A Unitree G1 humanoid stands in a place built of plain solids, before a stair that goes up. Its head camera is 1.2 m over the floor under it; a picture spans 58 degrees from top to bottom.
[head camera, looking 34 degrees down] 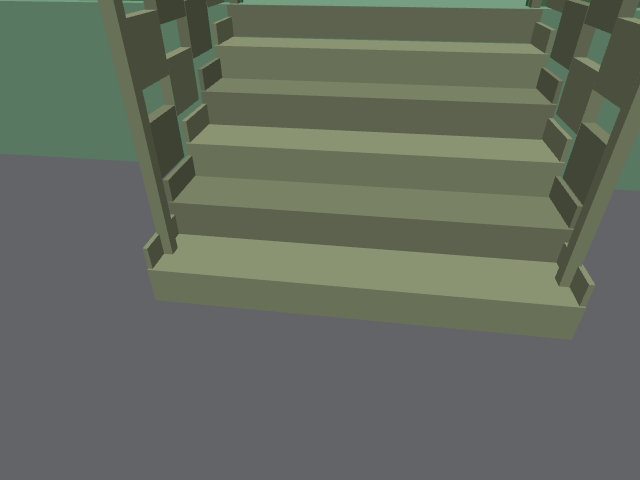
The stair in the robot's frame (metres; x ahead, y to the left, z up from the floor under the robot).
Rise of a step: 0.16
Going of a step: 0.26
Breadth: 1.62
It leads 8 degrees to the right of straight ahead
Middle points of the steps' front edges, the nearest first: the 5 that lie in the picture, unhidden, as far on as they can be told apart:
1.23 -0.13 0.16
1.49 -0.16 0.32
1.74 -0.20 0.48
2.00 -0.23 0.63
2.26 -0.27 0.79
